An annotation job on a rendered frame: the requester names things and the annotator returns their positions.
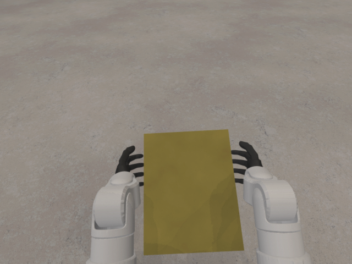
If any robot left hand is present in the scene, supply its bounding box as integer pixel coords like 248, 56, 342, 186
115, 146, 144, 186

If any right robot forearm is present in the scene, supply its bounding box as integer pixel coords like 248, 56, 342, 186
243, 166, 312, 264

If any carton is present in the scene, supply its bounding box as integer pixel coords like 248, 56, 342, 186
144, 129, 244, 255

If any robot right hand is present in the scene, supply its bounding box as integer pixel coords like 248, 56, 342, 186
231, 141, 263, 184

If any left robot forearm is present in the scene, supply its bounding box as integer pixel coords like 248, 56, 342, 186
86, 172, 141, 264

